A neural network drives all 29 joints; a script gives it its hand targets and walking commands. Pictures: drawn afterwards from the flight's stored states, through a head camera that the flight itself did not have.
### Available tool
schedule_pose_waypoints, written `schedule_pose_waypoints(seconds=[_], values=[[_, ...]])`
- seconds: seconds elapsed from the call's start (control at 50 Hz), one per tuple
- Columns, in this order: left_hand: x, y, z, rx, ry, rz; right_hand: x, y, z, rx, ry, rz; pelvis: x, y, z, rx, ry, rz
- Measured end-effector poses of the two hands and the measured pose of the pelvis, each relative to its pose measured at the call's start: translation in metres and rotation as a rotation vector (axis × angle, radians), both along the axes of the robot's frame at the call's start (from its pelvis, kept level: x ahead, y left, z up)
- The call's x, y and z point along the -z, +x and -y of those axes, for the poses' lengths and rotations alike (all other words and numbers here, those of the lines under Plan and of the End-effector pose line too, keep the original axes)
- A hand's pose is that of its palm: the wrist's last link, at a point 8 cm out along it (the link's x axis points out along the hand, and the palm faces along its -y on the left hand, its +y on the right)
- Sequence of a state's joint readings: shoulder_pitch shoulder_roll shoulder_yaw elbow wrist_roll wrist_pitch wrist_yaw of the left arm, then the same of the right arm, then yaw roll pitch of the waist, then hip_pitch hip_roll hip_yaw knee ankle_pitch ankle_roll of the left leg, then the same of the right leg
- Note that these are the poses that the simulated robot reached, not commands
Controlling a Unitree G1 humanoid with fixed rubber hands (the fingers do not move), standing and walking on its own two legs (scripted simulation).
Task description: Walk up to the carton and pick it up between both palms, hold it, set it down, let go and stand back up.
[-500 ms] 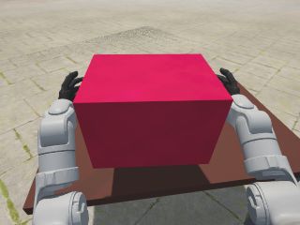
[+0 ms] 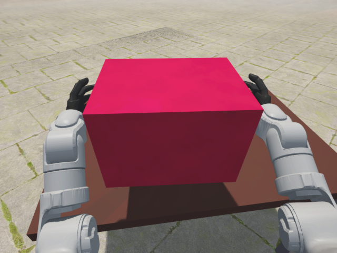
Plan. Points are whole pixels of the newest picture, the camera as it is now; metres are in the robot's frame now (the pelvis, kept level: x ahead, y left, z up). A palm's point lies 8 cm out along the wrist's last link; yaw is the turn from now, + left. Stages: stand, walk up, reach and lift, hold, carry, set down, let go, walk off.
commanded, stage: hold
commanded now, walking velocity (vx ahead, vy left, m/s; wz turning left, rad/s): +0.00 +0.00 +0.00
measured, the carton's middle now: (169, 119) +0.39 +0.01 +0.18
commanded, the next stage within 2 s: none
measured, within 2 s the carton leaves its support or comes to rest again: neither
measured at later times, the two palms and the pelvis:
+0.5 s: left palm (76, 114) +0.35 +0.21 +0.22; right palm (260, 108) +0.36 -0.20 +0.23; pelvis +0.00 +0.00 +0.00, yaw +0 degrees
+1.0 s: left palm (77, 115) +0.35 +0.21 +0.22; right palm (260, 109) +0.36 -0.20 +0.22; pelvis +0.00 +0.00 +0.00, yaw +0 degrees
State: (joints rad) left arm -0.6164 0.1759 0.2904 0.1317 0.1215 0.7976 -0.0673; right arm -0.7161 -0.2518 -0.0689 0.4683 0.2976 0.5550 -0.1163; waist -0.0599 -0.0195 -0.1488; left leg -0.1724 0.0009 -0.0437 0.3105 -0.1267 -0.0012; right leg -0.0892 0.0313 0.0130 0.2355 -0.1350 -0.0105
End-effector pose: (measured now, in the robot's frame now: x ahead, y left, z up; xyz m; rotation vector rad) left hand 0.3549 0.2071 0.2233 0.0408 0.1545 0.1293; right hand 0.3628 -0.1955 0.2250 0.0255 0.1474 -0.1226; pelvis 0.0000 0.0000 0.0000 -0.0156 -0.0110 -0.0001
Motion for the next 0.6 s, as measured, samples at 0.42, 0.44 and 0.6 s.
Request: schedule_pose_waypoints(seconds=[0.42,0.44,0.6], values=[[-0.0015,-0.0047,0.0007,-0.005,-0.014,-0.002,-0.0016,-0.0044,0.0007,0.001,0.009,-0.003,0.0000,-0.0019,-0.0027,0.005,0.000,0.012],[-0.0015,-0.0046,0.0005,-0.006,-0.016,-0.006,-0.0017,-0.0043,0.0006,0.001,0.009,-0.006,0.0000,-0.0023,-0.0026,0.006,0.000,0.013],[-0.0009,-0.0024,-0.0016,-0.008,-0.017,-0.020,-0.0028,-0.0011,-0.0015,-0.003,-0.006,-0.021,0.0000,-0.0048,-0.0018,0.007,0.001,0.007]])
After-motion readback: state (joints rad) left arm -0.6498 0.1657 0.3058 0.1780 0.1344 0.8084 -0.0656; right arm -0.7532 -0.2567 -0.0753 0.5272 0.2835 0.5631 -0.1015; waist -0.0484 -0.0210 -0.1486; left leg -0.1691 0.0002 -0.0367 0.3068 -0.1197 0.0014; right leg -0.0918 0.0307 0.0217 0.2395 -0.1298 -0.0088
